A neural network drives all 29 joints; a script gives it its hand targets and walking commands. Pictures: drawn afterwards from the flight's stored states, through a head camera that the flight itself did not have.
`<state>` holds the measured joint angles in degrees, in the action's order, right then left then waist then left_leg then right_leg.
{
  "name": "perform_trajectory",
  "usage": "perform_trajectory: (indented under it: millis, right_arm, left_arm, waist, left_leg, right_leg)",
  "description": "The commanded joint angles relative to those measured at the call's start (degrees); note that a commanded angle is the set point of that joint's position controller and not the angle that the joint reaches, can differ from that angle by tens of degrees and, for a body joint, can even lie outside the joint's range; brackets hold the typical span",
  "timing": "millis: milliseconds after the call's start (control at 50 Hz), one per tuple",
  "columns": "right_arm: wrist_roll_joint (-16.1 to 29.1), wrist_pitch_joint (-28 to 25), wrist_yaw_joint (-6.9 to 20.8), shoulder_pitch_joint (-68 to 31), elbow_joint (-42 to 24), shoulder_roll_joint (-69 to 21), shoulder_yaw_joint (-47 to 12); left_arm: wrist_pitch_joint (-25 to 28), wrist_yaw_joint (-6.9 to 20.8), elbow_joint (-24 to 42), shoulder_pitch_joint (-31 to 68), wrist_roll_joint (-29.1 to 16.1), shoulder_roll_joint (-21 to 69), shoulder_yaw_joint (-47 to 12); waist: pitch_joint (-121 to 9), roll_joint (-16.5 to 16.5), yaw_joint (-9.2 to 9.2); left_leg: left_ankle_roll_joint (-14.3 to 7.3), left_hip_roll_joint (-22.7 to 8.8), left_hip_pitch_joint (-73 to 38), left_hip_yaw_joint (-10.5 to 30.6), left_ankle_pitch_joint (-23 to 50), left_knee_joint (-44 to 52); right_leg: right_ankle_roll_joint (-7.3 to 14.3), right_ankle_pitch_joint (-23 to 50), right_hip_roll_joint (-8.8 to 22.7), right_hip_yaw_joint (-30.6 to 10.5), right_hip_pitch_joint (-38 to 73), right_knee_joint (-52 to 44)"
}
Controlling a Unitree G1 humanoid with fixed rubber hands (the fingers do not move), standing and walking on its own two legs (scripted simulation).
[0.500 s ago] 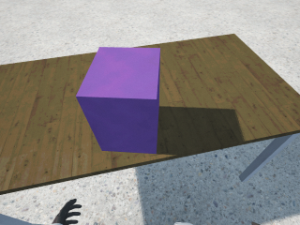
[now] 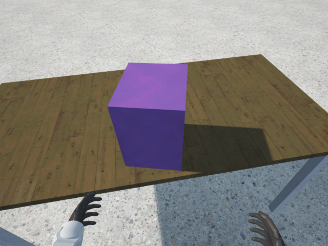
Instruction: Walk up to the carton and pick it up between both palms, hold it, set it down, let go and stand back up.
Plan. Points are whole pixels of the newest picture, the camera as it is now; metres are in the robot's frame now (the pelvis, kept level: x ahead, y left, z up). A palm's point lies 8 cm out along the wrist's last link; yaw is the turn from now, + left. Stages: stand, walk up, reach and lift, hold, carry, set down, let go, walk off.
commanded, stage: reach and lift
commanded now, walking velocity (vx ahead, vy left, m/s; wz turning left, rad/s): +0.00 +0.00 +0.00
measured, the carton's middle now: (155, 117) +0.48 +0.04 +0.04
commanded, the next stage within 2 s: none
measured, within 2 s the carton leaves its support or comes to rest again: neither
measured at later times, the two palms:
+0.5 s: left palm (78, 209) +0.22 +0.23 -0.02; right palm (257, 222) +0.18 -0.20 -0.02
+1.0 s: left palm (72, 197) +0.23 +0.24 +0.02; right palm (238, 187) +0.25 -0.17 +0.02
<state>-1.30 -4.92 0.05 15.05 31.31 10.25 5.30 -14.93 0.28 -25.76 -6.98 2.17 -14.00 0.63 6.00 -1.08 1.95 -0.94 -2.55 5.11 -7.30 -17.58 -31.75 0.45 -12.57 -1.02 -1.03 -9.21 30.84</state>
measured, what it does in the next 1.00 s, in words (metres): stands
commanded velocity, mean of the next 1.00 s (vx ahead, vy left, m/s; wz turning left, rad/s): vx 0.00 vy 0.00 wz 0.00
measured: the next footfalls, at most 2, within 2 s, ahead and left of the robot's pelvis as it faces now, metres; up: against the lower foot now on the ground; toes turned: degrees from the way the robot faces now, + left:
none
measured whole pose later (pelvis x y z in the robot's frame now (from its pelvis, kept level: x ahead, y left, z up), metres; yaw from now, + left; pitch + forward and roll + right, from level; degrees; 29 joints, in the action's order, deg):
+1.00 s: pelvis +0.05 +0.01 +0.01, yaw +4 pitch -6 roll -2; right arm 8.7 -13.2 -6.6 16.3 16.6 3.8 1.1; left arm 9.9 1.7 -13.8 -13.5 -10.8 -16.4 -6.1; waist 3.2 0.3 -1.7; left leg -1.2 -0.9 0.9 -3.1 -15.5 -22.1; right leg -0.2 -10.0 -0.3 1.3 -1.5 17.3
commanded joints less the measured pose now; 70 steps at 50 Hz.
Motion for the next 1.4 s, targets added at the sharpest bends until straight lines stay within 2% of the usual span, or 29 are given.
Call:
perform_trajectory:
  millis: [0, 60, 140, 240, 260, 340, 360, 440, 520, 600, 680, 720, 800, 840, 920, 980, 1000, 1020, 1060, 1080, 1100, 1120, 1160, 1200, 1280, 1380]
  right_arm:
    - [-0.6, -2.2, -0.1, -2.9, -11.3, 5.5, 1.8]
    - [-1.0, -1.9, -0.3, -2.3, -13.7, 4.2, 1.3]
    - [-0.9, -2.3, -1.0, -0.8, -16.0, 1.6, 0.9]
    - [1.1, -3.2, -2.5, 2.1, -16.0, -1.9, -1.9]
    - [1.9, -3.5, -2.9, 2.4, -16.7, -2.5, -2.5]
    - [4.1, -5.9, -4.0, 4.8, -17.4, -3.9, -4.4]
    - [4.7, -6.7, -4.2, 4.9, -17.4, -3.9, -4.5]
    - [5.2, -8.9, -5.1, 4.5, -18.2, -4.0, -3.6]
    - [5.6, -10.3, -5.4, 3.8, -19.2, -3.8, -2.9]
    - [6.1, -11.7, -5.7, 3.9, -21.5, -3.6, -3.3]
    - [7.3, -12.3, -6.2, 4.6, -19.9, -3.3, -4.0]
    - [7.7, -12.1, -6.6, 3.7, -19.3, -3.1, -4.0]
    - [9.0, -12.7, -6.7, -0.3, -23.2, -3.1, -3.5]
    - [9.3, -12.2, -6.6, -1.4, -22.4, -3.3, -3.0]
    - [10.4, -9.4, -6.6, -4.3, -22.6, -3.2, -3.2]
    - [10.1, -6.2, -7.2, -6.7, -24.3, -2.5, -2.4]
    - [10.2, -5.4, -7.4, -7.3, -25.7, -2.6, -2.9]
    - [10.2, -4.2, -7.6, -7.5, -26.4, -2.6, -3.1]
    - [10.2, -1.9, -8.1, -8.4, -28.3, -2.4, -2.9]
    - [10.2, -1.1, -8.2, -8.9, -30.1, -2.4, -3.2]
    - [10.1, -0.2, -8.4, -9.3, -30.8, -2.3, -3.0]
    - [9.3, 0.3, -9.0, -7.7, -36.4, -3.0, -3.2]
    - [9.1, 2.4, -9.6, -9.4, -36.5, -3.4, -3.5]
    - [9.3, 5.0, -9.7, -11.1, -35.3, -3.5, -3.4]
    - [9.6, 8.4, -10.1, -16.2, -37.7, -3.0, -3.2]
    - [11.0, 11.0, -10.3, -19.4, -39.1, -2.8, -3.1]
  left_arm:
    - [6.3, -0.5, 6.5, 6.1, -3.0, -4.8, 0.5]
    - [7.8, 0.0, 4.5, 5.6, -4.8, -5.4, 0.6]
    - [10.3, -0.1, 4.8, 6.0, -6.9, -6.9, 0.5]
    - [13.1, 0.3, 6.6, 5.4, -7.0, -8.2, 1.3]
    - [13.6, 0.4, 7.5, 4.7, -7.2, -8.6, 1.5]
    - [16.8, 0.7, 9.4, 1.5, -7.5, -9.9, 2.6]
    - [17.6, 0.7, 10.3, 1.2, -7.4, -10.0, 2.7]
    - [19.6, 1.7, 12.3, 0.1, -8.9, -9.2, 1.2]
    - [21.8, 1.9, 13.9, -1.4, -10.2, -8.9, -0.2]
    - [24.8, 2.2, 15.1, -3.9, -12.2, -8.3, -1.6]
    - [26.5, 2.9, 14.1, -6.8, -12.4, -8.2, -2.3]
    - [26.8, 3.4, 13.2, -6.8, -12.5, -7.2, -2.7]
    - [28.4, 2.6, 18.6, -2.8, -13.8, -7.7, -3.7]
    - [28.5, 1.9, 19.4, -1.4, -13.2, -7.5, -4.3]
    - [26.4, 0.9, 20.7, 1.3, -13.1, -8.0, -4.2]
    - [22.7, 0.6, 21.0, 3.6, -14.0, -7.3, -4.2]
    - [21.5, 0.7, 21.5, 4.2, -13.8, -7.2, -3.7]
    - [20.2, 0.8, 21.5, 4.6, -13.8, -7.0, -3.3]
    - [17.6, 0.7, 23.0, 5.8, -13.9, -7.1, -2.5]
    - [16.5, 0.7, 24.5, 5.9, -14.0, -7.0, -2.1]
    - [15.5, 0.6, 25.3, 6.9, -14.4, -6.7, -1.8]
    - [15.0, 1.2, 27.7, 3.4, -17.0, -6.8, -2.5]
    - [13.4, 1.9, 26.3, 6.9, -16.9, -6.9, -1.4]
    - [11.3, 2.5, 24.5, 10.2, -15.4, -6.8, 0.4]
    - [7.9, 2.4, 27.4, 16.2, -15.3, -7.2, 1.4]
    - [5.4, 2.0, 28.5, 20.5, -15.1, -8.0, 2.9]
  waist:
    - [0.3, 1.9, -0.59]
    - [1.6, 6.2, -1.02]
    - [-0.2, 6.4, -1.71]
    - [-1.2, 2.3, -2.06]
    - [-2.6, 1.7, -2.64]
    - [-6.6, -0.6, -2.82]
    - [-6.8, -2.1, -3.19]
    - [-5.8, -2.5, -2.10]
    - [-6.1, -2.7, -2.43]
    - [-7.6, -0.2, -2.20]
    - [-5.8, 0.3, -2.31]
    - [-4.5, 0.4, -2.14]
    - [-5.8, -1.5, -2.75]
    - [-5.3, -4.0, -2.68]
    - [-6.4, -6.0, -3.01]
    - [-5.9, -4.4, -2.34]
    - [-6.5, -4.4, -2.77]
    - [-6.8, -3.1, -2.67]
    - [-7.4, -3.3, -3.03]
    - [-7.9, -2.8, -3.58]
    - [-8.6, -2.1, -3.29]
    - [-7.6, 2.2, -2.94]
    - [-7.3, 2.2, -2.86]
    - [-5.5, 0.6, -3.11]
    - [-5.9, -0.1, -3.09]
    - [-11.3, -1.0, -2.63]
  left_leg:
    - [-3.2, -2.2, 21.8, 0.5, -9.2, 18.6]
    - [-2.3, -0.6, 15.3, -0.2, -5.8, 17.0]
    - [-0.7, 1.0, 5.9, -0.1, -2.0, 15.3]
    - [0.6, 2.1, 0.6, 0.2, 2.1, 14.7]
    - [0.6, 2.1, 0.0, 0.3, 3.4, 14.8]
    - [1.1, 2.8, -0.7, 1.0, 8.5, 14.6]
    - [1.5, 2.7, -1.0, 1.3, 9.3, 14.5]
    - [2.1, 2.2, -2.2, 2.3, 10.4, 14.9]
    - [2.7, 1.6, -1.9, 3.5, 13.4, 14.9]
    - [3.0, 1.2, -2.9, 4.8, 19.8, 13.4]
    - [3.8, 1.3, -3.6, 6.3, 25.5, 12.5]
    - [4.0, 1.3, -3.8, 6.9, 25.6, 12.6]
    - [4.1, 0.8, -2.0, 7.8, 25.4, 12.3]
    - [4.4, 0.4, -1.0, 8.2, 24.3, 12.6]
    - [4.3, 0.0, 1.0, 8.3, 20.4, 13.5]
    - [3.9, -0.1, 2.0, 8.1, 18.2, 14.5]
    - [3.8, 0.2, 1.5, 7.8, 18.7, 14.4]
    - [3.6, 0.2, 1.0, 7.6, 18.1, 14.7]
    - [3.6, 0.3, 1.8, 7.5, 18.0, 15.4]
    - [3.4, 0.3, 1.8, 7.3, 18.6, 15.4]
    - [3.5, 0.3, 1.2, 7.1, 19.4, 15.3]
    - [2.4, 0.5, 1.1, 6.3, 16.9, 15.0]
    - [1.8, 0.6, 1.4, 6.1, 15.2, 15.5]
    - [1.7, 0.7, 1.8, 5.9, 12.8, 16.2]
    - [1.0, 0.4, 4.5, 5.9, 8.1, 17.6]
    - [1.4, 1.0, 3.4, 5.3, 12.2, 16.3]
  right_leg:
    - [0.2, -1.2, -3.5, 0.8, 15.7, -3.4]
    - [0.6, -3.8, -2.0, -0.4, 9.5, -7.6]
    - [0.7, -4.4, 0.0, -1.6, 2.9, -11.5]
    - [1.0, -0.8, 1.8, -2.7, 1.5, -13.8]
    - [0.9, 0.3, 1.8, -2.6, 2.6, -13.9]
    - [0.4, 9.1, 2.8, -3.4, 6.2, -13.3]
    - [0.5, 10.2, 2.8, -3.3, 6.5, -13.1]
    - [0.8, 9.6, 2.2, -2.2, 5.9, -14.0]
    - [1.4, 9.5, 1.2, -1.1, 6.4, -14.2]
    - [1.7, 14.0, 0.5, -0.5, 6.9, -14.2]
    - [2.2, 16.7, 0.0, -0.3, 8.3, -14.9]
    - [2.2, 16.2, 0.0, -0.4, 8.0, -15.6]
    - [3.1, 12.7, -0.1, -0.6, 8.1, -15.1]
    - [3.7, 10.2, 0.0, -0.6, 8.4, -15.1]
    - [4.0, 8.0, 0.4, -1.2, 10.4, -14.5]
    - [3.8, 7.5, 0.7, -1.5, 10.9, -14.5]
    - [3.6, 7.7, 0.8, -1.6, 11.1, -14.8]
    - [3.4, 7.5, 0.8, -1.7, 11.1, -15.0]
    - [3.2, 7.6, 0.6, -1.7, 12.3, -14.9]
    - [3.1, 7.9, 0.5, -1.6, 12.6, -15.0]
    - [3.1, 8.2, 0.5, -1.5, 12.1, -15.0]
    - [2.3, 7.8, 1.0, -1.4, 11.1, -15.4]
    - [1.9, 7.2, 1.3, -1.5, 10.4, -15.6]
    - [2.3, 5.2, 1.7, -1.6, 9.7, -16.3]
    - [2.2, 2.9, 2.1, -1.9, 10.2, -15.9]
    - [1.5, 8.3, 2.0, -2.1, 11.4, -14.5]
